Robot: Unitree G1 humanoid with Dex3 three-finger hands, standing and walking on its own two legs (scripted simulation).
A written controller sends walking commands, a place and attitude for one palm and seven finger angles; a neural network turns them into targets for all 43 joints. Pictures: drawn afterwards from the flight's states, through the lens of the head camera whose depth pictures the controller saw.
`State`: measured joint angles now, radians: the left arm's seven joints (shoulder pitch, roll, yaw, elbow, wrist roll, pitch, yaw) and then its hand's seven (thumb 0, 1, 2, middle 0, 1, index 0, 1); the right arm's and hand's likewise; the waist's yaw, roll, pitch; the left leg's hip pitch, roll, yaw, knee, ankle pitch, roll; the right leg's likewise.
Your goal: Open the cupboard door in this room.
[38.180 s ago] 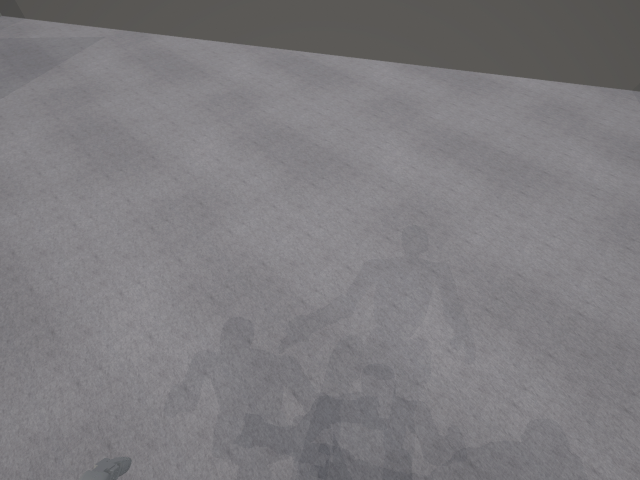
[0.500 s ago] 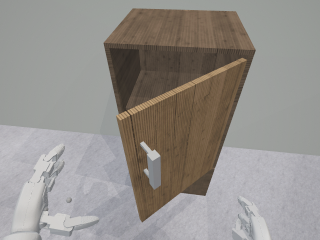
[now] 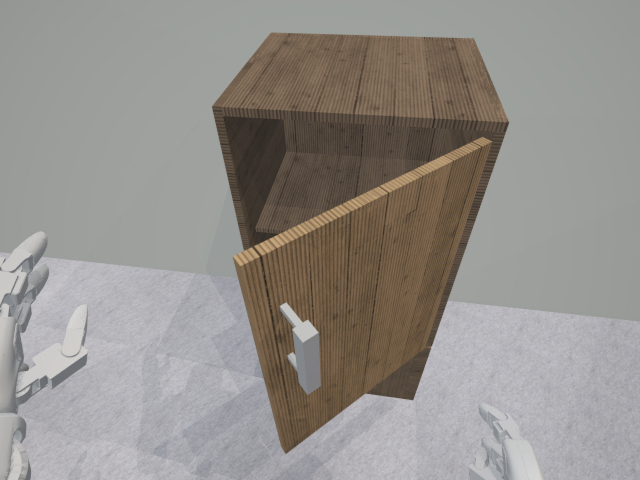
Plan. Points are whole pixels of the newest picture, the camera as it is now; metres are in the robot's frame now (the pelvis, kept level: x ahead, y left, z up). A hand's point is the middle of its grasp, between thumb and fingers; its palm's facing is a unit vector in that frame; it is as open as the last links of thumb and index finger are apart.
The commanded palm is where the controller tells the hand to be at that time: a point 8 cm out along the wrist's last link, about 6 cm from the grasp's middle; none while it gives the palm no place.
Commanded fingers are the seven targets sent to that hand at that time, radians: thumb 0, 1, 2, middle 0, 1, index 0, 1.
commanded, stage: draw the hand back to the body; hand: left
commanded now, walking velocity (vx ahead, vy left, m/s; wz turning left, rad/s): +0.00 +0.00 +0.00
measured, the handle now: (299, 348) +0.29 +0.07 +0.01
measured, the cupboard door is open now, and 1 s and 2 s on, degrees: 44 44 44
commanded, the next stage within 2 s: step back with the hand held close in 0.36 s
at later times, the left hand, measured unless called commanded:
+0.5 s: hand (88, 347) +0.18 +0.25 +0.16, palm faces +0.47 -0.80 -0.38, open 7.4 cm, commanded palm +0.14 +0.28 +0.18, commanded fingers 0.00 0.90 0.90 -0.20 -0.30 -0.20 -0.30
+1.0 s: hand (30, 393) +0.13 +0.27 +0.16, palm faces +0.38 -0.78 -0.50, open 7.4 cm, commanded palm +0.08 +0.31 +0.18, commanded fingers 0.00 0.90 0.90 -0.20 -0.30 -0.20 -0.30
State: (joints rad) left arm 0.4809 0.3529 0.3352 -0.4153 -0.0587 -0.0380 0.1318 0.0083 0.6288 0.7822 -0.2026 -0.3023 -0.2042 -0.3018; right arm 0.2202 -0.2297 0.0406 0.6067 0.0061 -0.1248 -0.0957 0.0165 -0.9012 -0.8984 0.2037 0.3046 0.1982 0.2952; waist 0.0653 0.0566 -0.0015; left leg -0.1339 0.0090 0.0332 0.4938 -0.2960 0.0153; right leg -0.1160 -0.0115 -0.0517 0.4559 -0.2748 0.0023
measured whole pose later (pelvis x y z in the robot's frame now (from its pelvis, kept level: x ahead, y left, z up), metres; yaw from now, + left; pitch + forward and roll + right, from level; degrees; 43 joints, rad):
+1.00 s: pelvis -0.07 +0.01 +0.00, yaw -1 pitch -2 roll -1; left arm 0.57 0.43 0.43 -0.51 -0.04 -0.15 0.14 0.02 0.89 0.89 -0.22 -0.30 -0.22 -0.30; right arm 0.18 -0.23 -0.01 0.55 0.01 -0.01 -0.09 0.02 -0.90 -0.90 0.20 0.30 0.20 0.29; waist 0.00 0.01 0.05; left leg -0.30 0.01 0.06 0.52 -0.20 0.04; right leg -0.28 -0.01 -0.02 0.47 -0.16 0.01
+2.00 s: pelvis -0.28 +0.02 -0.01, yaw +3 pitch -1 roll +1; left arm 0.41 0.41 0.43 -0.42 -0.04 -0.17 0.17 0.02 0.89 0.90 -0.21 -0.30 -0.21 -0.30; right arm 0.18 -0.20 0.01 0.65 -0.01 -0.16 -0.07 0.02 -0.90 -0.90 0.20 0.30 0.20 0.30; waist -0.02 -0.06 0.02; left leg -0.28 -0.02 0.07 0.54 -0.24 0.04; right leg -0.32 0.01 0.03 0.85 -0.49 0.00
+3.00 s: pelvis -0.31 +0.00 +0.00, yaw -1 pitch -1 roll +0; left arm 0.55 0.41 0.38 -0.48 -0.04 -0.20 0.15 0.02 0.89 0.89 -0.22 -0.30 -0.22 -0.30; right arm 0.19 -0.20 0.02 0.59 0.00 -0.10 -0.06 0.01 -0.90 -0.90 0.20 0.30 0.20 0.30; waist 0.00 0.01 0.02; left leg -0.20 0.01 0.08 0.46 -0.24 0.03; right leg -0.17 0.06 -0.08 0.41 -0.23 -0.07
